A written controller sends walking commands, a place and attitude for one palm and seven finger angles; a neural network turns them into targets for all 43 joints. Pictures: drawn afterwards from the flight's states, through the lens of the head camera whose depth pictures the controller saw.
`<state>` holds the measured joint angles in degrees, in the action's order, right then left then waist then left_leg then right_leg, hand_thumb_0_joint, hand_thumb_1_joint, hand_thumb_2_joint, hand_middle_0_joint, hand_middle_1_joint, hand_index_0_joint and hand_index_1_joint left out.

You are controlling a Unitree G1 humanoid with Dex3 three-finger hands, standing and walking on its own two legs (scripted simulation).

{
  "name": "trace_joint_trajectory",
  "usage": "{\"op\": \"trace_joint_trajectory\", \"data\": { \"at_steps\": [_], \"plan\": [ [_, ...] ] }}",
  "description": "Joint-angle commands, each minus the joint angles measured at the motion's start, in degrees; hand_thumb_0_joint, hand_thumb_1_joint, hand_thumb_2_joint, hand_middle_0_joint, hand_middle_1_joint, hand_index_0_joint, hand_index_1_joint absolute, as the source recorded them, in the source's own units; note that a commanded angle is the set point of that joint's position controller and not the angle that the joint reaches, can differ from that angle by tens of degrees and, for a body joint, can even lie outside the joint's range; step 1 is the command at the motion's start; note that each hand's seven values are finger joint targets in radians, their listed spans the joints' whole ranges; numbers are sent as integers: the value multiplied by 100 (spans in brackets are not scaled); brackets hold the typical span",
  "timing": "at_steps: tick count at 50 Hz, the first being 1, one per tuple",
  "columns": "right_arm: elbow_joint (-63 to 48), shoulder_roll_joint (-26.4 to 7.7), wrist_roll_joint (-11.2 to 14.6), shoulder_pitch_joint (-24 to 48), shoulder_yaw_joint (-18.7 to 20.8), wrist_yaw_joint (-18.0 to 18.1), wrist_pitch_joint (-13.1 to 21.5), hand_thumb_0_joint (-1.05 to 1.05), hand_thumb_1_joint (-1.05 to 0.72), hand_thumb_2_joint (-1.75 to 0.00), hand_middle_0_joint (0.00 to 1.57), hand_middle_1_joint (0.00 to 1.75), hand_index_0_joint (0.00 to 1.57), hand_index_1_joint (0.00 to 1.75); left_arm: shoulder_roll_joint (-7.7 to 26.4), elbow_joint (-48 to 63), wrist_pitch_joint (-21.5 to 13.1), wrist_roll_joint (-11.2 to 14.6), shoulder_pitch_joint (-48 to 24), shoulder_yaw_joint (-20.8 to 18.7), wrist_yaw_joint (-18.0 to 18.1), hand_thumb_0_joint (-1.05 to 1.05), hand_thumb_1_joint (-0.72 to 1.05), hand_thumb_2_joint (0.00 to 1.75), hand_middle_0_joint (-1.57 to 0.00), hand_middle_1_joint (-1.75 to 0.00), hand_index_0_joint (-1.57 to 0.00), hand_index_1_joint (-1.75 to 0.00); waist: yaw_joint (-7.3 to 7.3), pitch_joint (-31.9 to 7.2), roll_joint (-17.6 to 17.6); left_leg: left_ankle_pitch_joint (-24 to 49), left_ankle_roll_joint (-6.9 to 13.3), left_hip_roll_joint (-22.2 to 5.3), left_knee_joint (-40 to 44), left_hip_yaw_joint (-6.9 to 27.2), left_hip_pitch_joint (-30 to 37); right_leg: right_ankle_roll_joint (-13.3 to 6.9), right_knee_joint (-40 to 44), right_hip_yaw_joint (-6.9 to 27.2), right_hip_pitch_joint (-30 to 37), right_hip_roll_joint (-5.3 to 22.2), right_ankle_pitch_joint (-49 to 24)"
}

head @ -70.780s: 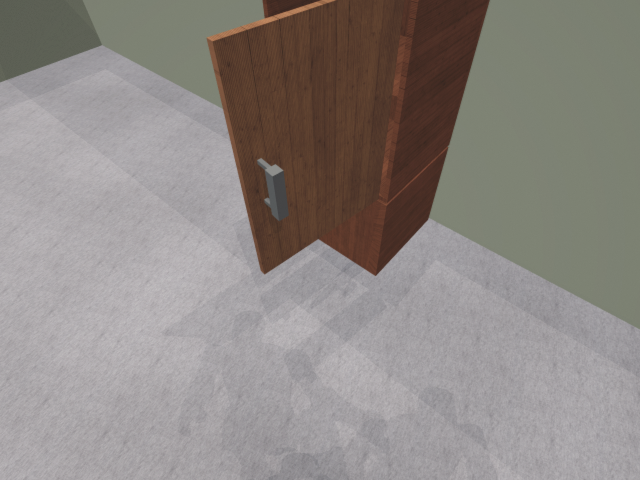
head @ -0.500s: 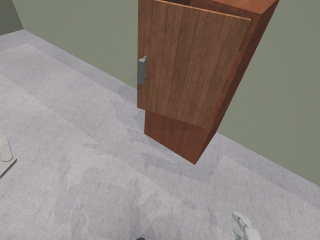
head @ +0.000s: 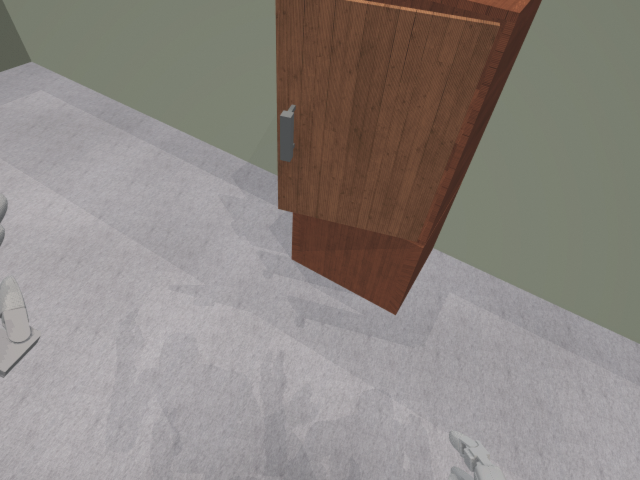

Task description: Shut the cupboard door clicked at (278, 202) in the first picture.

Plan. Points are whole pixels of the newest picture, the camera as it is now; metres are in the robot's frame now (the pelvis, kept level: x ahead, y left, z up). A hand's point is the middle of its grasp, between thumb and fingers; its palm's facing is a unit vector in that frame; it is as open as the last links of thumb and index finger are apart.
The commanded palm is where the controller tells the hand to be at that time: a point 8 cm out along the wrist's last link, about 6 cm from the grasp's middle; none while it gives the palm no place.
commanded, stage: stop stepping back and stand still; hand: left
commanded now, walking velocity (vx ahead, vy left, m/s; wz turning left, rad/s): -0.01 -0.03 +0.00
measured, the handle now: (289, 132) +0.89 +0.10 -0.06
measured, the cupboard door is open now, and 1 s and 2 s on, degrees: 17 17 17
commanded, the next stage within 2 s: let the arm hang, fingers relaxed in 0.42 s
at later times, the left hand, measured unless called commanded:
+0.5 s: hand (62, 324) +0.22 +0.25 +0.15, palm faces +0.44 -0.77 -0.45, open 7.4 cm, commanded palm none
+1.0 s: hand out of the picture -0.02 +0.20 -0.18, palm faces +0.06 -0.98 -0.21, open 7.1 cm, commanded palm none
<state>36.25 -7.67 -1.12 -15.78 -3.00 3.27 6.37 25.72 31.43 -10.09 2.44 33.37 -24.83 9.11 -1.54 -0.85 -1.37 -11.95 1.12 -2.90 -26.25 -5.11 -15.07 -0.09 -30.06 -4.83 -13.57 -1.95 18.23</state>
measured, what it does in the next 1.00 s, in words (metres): steps on the spot: right foot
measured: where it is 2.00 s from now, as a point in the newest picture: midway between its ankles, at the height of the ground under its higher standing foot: outside the picture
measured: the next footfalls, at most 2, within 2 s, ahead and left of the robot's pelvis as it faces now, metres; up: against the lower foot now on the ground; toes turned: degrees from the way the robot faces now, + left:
right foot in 0.04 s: +0.02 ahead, -0.10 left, +0.00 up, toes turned -4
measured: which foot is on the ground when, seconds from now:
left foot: down 0.00-1.00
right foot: up 0.00-0.02, down 0.04-1.00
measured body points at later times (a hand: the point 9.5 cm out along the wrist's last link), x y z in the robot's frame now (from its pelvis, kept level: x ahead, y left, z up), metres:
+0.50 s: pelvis +0.02 -0.02 -0.01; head +0.02 -0.01 +0.44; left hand +0.19 +0.29 +0.18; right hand +0.18 -0.26 -0.09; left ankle +0.02 +0.10 -0.74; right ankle -0.02 -0.10 -0.74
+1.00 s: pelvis -0.01 +0.01 +0.00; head +0.01 +0.02 +0.45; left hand -0.02 +0.25 -0.16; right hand -0.01 -0.23 -0.15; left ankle +0.02 +0.10 -0.74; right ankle -0.02 -0.10 -0.74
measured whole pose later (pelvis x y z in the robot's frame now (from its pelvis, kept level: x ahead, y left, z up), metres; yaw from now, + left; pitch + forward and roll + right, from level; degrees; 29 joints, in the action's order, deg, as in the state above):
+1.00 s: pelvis -0.01 +0.01 +0.00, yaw +2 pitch -1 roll -1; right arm 60.9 -9.5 -1.4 -17.2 -0.9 1.2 -2.0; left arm 11.8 -59.9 1.5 -0.8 17.3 -1.0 1.0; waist 0.1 3.4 -0.6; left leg -11.2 1.9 -0.6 -26.6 -3.4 -14.2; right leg -1.5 -24.0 -6.4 -8.3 -0.2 14.4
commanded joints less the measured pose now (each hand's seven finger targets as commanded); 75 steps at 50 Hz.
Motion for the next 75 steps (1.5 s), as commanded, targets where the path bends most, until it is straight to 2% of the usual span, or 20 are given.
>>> {"op": "trace_joint_trajectory", "data": {
  "at_steps": [1, 3, 5, 8, 13, 16, 25, 26, 27, 29, 31, 33, 35, 39, 41, 44, 47, 52, 64, 75],
  "plan": [
    [-841, -1062, 42, 575, 449, 113, 98, 0, -90, -90, 20, 30, 20, 30, 1012, 486, -201, 67, -141, -835, 122, 0, 90, 90, -20, -30, -20, -30, 8, -328, 978, -298, -11, -811, 800, 756, -441, -84, 693, 204, 817, 203, -561],
    [-832, -1025, 49, 578, 428, 108, 51, 0, -90, -90, 20, 30, 20, 30, 973, 400, -216, 104, -278, -827, 134, 0, 90, 90, -20, -30, -20, -30, 1, -417, 764, 108, -33, -704, 537, 736, -454, -143, 582, 423, 863, 420, -1200],
    [-830, -1014, 162, 549, 496, 70, -6, 0, -90, -90, 20, 30, 20, 30, 755, 322, -135, 147, -31, -615, 137, 0, 90, 90, -20, -30, -20, -30, 33, -765, -169, 320, -61, -408, -280, 433, -234, -332, 731, 1113, 767, 848, -1920],
    [-835, -941, 207, 650, 454, 63, -51, 0, -90, -90, 20, 30, 20, 30, 806, 631, -131, 113, -238, -523, 214, 0, 90, 90, -20, -30, -20, -30, -8, -784, -390, 222, -142, -108, -767, 336, -346, -580, 742, 1443, 772, 1364, -2927],
    [-891, -992, 171, 760, 443, 185, -80, 0, -90, -90, 20, 30, 20, 30, 962, 838, -234, 28, -434, -659, 264, 0, 90, 90, -20, -30, -20, -30, 40, -550, 471, 1433, -51, -274, -239, 470, 174, -203, 422, 844, 429, 877, -2656],
    [-903, -1048, 181, 777, 475, 216, -76, 0, -90, -90, 20, 30, 20, 30, 969, 729, -285, 15, -492, -691, 250, 0, 90, 90, -20, -30, -20, -30, 71, -374, 728, 1445, -10, -410, -85, 593, 63, -95, 519, 743, 404, 683, -2127],
    [-988, -1062, 217, 709, 494, 159, -107, 0, -90, -90, 20, 30, 20, 30, 763, 500, -253, 59, -270, -498, 214, 0, 90, 90, -20, -30, -20, -30, 66, -615, 268, 1277, -52, -262, -302, 437, 128, -130, 638, 899, 551, 863, -2586],
    [-131, -1652, 266, 1368, 630, -357, 268, 0, -90, -90, 20, 30, 20, 30, -250, -3514, 444, -236, -938, 2000, -535, 0, 90, 90, -20, -30, -20, -30, -110, -142, 143, 2093, -43, -487, -794, 480, 98, -244, 1, 256, -193, 1077, -2996],
    [-39, -1959, 195, 938, 728, -381, -8, 0, -90, -90, 20, 30, 20, 30, -197, -3662, 920, -284, -1007, 1877, -798, 0, 90, 90, -20, -30, -20, -30, 15, -376, 339, 1874, -16, -499, -598, 538, 59, -216, 101, 582, -108, 1087, -2755],
    [-3, -1739, 117, 703, 618, -339, -261, 0, -90, -90, 20, 30, 20, 30, -293, -4166, 993, -335, -1286, 1948, -909, 0, 90, 90, -20, -30, -20, -30, 124, -264, -232, 1304, 112, -442, -631, 629, -186, -275, 107, 519, -168, 978, -2156],
    [82, -1658, 67, 645, 551, -331, -405, 0, -90, -90, 20, 30, 20, 30, -193, -4834, 978, -356, -1692, 2055, -919, 0, 90, 90, -20, -30, -20, -30, 78, -271, -864, 1117, 92, -268, -771, 679, -128, -439, 181, 671, -170, 1121, -2171],
    [227, -1506, 29, 592, 471, -320, -546, 0, -90, -90, 20, 30, 20, 30, -232, -5514, 1005, -339, -1881, 2158, -878, 0, 90, 90, -20, -30, -20, -30, 54, -250, -1010, 901, 51, -108, -787, 657, -39, -549, 305, 785, -145, 1262, -2111],
    [514, -1340, -29, 516, 405, -311, -657, 0, -90, -90, 20, 30, 20, 30, -361, -6237, 1050, -335, -2011, 2247, -821, 0, 90, 90, -20, -30, -20, -30, 31, -217, -693, 934, 18, -100, -581, 697, 155, -519, 416, 772, -196, 1220, -1570],
    [1114, -1228, -53, 542, 328, -270, -676, 0, -90, -90, 20, 30, 20, 30, -581, -7457, 1071, -312, -1873, 2307, -780, 0, 90, 90, -20, -30, -20, -30, 165, -203, 623, 968, 110, -333, 195, 933, 83, -243, 579, 639, 366, 806, -682],
    [1404, -1167, -24, 453, 318, -227, -666, 0, -90, -90, 20, 30, 20, 30, -621, -7977, 1036, -307, -1739, 2300, -778, 0, 90, 90, -20, -30, -20, -30, 183, -106, 609, 776, 84, -310, 280, 909, 122, -275, 805, 682, 468, 812, -684],
    [1747, -931, -36, 213, 356, -189, -662, 0, -90, -90, 20, 30, 20, 30, -856, -8396, 1020, -308, -1580, 2232, -770, 0, 90, 90, -20, -30, -20, -30, 185, -134, 1010, 313, 95, -308, 466, 880, 138, -333, 1008, 634, 587, 841, -614],
    [2029, -889, -2, -11, 389, -163, -680, 0, -90, -90, 20, 30, 20, 30, -900, -8787, 1010, -306, -1543, 2281, -774, 0, 90, 90, -20, -30, -20, -30, 142, 209, 510, 20, 97, -345, 635, 907, 141, -334, 1189, 612, 403, 815, -440],
    [2378, -877, 28, -308, 403, -134, -650, 0, -90, -90, 20, 30, 20, 30, -931, -9250, 985, -300, -1359, 2315, -766, 0, 90, 90, -20, -30, -20, -30, 132, 418, 161, -144, 137, -368, 835, 881, 181, -327, 1266, 594, 348, 808, -350],
    [2670, -785, 27, -452, 433, -119, -644, 0, -90, -90, 20, 30, 20, 30, -1049, -9565, 986, -326, -1094, 2324, -727, 0, 90, 90, -20, -30, -20, -30, 123, 814, 18, -568, 175, -337, 1037, 849, 208, -275, 1284, 644, -75, 772, -37],
    [2600, -942, 22, -281, 488, -122, -585, 0, -90, -90, 20, 30, 20, 30, -943, -9487, 952, -349, -1280, 2274, -740, 0, 90, 90, -20, -30, -20, -30, 131, 717, 243, -606, 172, -378, 1177, 914, 171, -264, 1212, 661, 62, 760, -309]
  ]
}}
